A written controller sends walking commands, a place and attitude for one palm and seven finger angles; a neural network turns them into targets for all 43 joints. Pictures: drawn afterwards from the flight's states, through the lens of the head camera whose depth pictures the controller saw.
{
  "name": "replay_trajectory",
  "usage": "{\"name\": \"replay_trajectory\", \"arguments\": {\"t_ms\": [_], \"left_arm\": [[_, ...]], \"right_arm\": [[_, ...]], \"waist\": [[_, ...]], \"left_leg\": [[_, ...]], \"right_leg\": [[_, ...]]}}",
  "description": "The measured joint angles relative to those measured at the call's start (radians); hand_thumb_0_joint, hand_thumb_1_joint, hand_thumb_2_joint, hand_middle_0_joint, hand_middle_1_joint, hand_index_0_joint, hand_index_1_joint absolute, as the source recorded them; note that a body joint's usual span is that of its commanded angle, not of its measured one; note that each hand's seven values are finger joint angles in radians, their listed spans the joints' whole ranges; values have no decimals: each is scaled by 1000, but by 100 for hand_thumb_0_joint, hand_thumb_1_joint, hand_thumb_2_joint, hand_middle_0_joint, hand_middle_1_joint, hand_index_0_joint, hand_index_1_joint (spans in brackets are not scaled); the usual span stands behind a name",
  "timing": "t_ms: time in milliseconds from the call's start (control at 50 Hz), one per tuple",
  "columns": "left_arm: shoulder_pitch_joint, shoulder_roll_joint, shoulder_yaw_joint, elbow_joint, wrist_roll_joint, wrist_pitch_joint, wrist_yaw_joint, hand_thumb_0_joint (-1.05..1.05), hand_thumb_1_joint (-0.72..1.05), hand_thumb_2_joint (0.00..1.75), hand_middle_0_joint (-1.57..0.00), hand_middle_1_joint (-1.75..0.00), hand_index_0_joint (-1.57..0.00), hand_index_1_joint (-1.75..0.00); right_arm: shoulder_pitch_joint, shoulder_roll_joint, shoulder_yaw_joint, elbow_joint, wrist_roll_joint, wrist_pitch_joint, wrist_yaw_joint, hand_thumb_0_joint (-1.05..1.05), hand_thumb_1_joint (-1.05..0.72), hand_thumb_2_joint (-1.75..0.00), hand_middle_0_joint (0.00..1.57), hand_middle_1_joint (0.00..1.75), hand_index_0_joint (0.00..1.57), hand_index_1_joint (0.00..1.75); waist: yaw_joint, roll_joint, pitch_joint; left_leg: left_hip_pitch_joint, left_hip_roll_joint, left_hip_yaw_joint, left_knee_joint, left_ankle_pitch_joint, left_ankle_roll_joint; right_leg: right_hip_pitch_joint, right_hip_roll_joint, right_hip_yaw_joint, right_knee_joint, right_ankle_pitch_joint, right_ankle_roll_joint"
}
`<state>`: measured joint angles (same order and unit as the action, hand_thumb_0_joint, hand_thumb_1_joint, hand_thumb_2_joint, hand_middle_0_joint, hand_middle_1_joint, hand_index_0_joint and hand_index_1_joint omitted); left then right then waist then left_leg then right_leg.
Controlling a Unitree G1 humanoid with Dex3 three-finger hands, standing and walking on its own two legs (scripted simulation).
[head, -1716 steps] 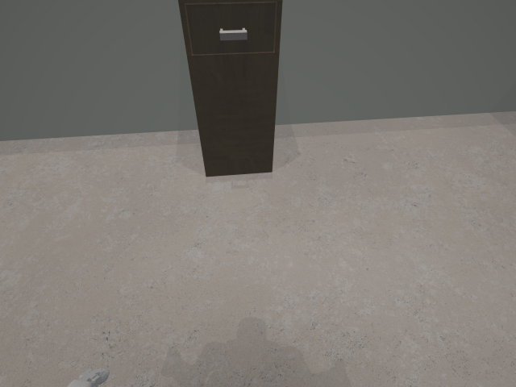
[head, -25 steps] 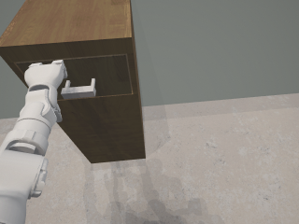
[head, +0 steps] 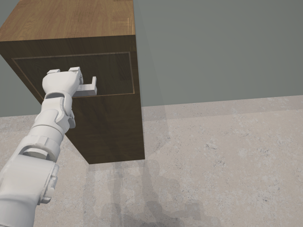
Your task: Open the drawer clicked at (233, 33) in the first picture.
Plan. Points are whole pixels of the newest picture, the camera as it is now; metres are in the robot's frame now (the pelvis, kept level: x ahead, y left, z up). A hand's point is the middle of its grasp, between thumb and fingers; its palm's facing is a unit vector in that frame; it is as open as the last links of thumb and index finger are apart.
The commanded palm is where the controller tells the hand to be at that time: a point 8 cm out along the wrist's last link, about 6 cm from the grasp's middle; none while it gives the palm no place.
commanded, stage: lower the fingers behind the handle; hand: left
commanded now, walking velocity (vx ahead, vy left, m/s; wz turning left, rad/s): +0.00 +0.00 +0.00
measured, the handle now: (80, 85) +0.54 +0.22 +0.03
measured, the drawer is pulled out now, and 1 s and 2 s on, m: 0.00 0.00 0.00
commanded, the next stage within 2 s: lift the hand off the handle in 1.14 s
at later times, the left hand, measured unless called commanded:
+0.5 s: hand (80, 94) +0.49 +0.21 +0.04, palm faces +0.00 +0.02 -1.00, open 13.7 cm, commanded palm +0.47 +0.21 +0.08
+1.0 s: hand (78, 97) +0.49 +0.21 +0.03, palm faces -0.02 +0.03 -1.00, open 13.9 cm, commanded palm +0.46 +0.21 +0.06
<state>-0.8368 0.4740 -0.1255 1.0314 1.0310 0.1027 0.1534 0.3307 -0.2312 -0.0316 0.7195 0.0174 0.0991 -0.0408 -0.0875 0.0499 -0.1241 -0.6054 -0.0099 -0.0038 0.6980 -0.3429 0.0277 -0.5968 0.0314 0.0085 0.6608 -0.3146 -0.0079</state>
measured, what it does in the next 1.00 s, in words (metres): stands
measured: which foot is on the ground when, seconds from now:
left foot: down 0.00-1.00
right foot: down 0.00-1.00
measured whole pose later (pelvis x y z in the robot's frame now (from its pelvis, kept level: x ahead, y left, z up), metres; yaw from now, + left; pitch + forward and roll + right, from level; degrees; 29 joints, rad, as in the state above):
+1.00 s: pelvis -0.01 +0.00 -0.02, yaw -1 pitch +20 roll -1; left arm -0.89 0.51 -0.09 1.07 1.09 0.01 0.29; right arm 0.37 -0.26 -0.04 0.70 0.01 0.08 -0.03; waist -0.11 0.04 -0.16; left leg -0.80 0.01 -0.01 0.85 -0.39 0.02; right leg -0.79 0.05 0.00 0.80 -0.35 -0.02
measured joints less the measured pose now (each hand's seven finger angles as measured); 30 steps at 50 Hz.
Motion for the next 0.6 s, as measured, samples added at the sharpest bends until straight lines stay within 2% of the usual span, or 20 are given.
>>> {"name": "replay_trajectory", "arguments": {"t_ms": [20, 60, 120, 180, 280, 380, 440, 500, 600], "left_arm": [[-2, 5, -9, -13, 10, -15, -9, 0, -49, 30, -32, -121, -32, -120], [-7, 16, -7, -40, 19, -84, -20, 0, -49, 30, -32, -121, -32, -119], [-17, 12, -5, -59, 28, -157, -1, 0, -49, 30, -32, -121, -32, -119], [-8, -6, 26, -55, 39, -181, 44, 0, -49, 30, -32, -121, -32, -120], [25, -25, 82, -44, 68, -161, 148, 0, -49, 30, -32, -121, -32, -122], [3, -32, 80, -14, 97, -103, 207, 0, -49, 30, -32, -120, -34, -125], [-23, -29, 83, 36, 86, -50, 206, 0, -49, 30, -32, -120, -34, -126], [-42, -15, 78, 76, 69, -17, 176, 0, -49, 30, -32, -120, -33, -126], [-57, 15, 52, 109, 63, -22, 113, 0, -49, 30, -32, -121, -31, -124]], "right_arm": [[5, 1, -1, 0, -1, -5, -7, 1, -91, -90, 20, 30, 20, 30], [12, -3, -3, -2, -6, -15, -18, 1, -90, -90, 20, 30, 20, 30], [17, -15, -15, -8, -12, -25, -16, 1, -90, -90, 20, 30, 20, 30], [15, -30, -20, -16, -14, -22, -3, 1, -91, -90, 20, 30, 20, 30], [10, -32, -23, -25, -19, -21, 19, 1, -91, -90, 20, 30, 20, 30], [2, -15, -16, -6, -20, -19, 28, 1, -91, -90, 20, 30, 20, 30], [-3, -7, -4, 2, -16, -11, 30, 1, -91, -90, 20, 30, 20, 30], [0, -3, 5, -2, -11, -7, 25, 1, -91, -90, 20, 30, 20, 30], [20, -10, 13, -17, -4, -11, 9, 1, -91, -90, 20, 30, 20, 30]], "waist": [[-3, -5, 2], [-7, -15, 1], [-8, -19, -1], [-10, -17, -8], [-13, -11, -14], [-18, -6, -20], [-28, -4, -22], [-37, -1, -22], [-47, 0, -19]], "left_leg": [[2, -1, -5, 2, -1, -1], [-7, -1, -10, 14, -5, -3], [-33, 0, -11, 41, -16, -3], [-64, 3, 1, 64, -27, -1], [-109, 9, 18, 89, -35, 1], [-131, 11, 18, 98, -35, -1], [-124, 14, 19, 90, -31, -3], [-112, 16, 20, 76, -25, -4], [-107, 17, 16, 70, -20, -7]], "right_leg": [[4, -1, -5, 0, -2, -1], [-1, 0, -10, 9, -6, -3], [-26, 1, -12, 31, -15, -4], [-62, 4, -1, 57, -22, -3], [-116, 9, 15, 88, -26, 0], [-138, 11, 15, 97, -26, -1], [-133, 14, 16, 90, -21, -2], [-122, 16, 17, 77, -15, -4], [-115, 17, 14, 69, -11, -6]]}}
